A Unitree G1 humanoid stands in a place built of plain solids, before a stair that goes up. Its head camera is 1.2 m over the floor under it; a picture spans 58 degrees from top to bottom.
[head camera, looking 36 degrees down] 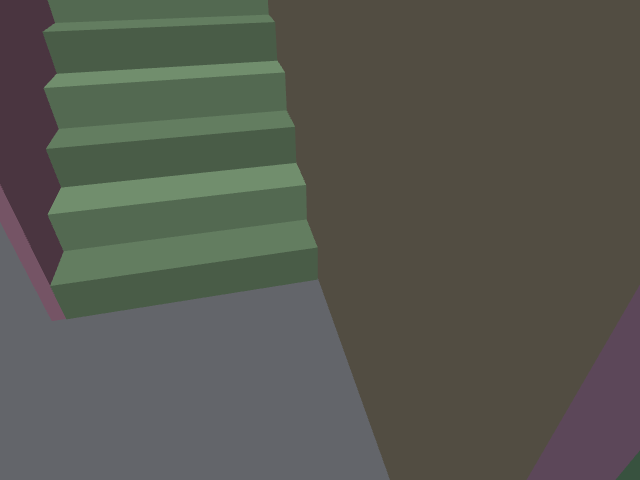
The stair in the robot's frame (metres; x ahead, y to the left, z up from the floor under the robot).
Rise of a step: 0.17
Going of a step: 0.21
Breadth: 0.98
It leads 13 degrees to the left of straight ahead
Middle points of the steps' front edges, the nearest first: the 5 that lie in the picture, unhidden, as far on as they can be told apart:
1.26 0.48 0.17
1.46 0.53 0.34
1.66 0.58 0.51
1.87 0.63 0.68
2.07 0.68 0.85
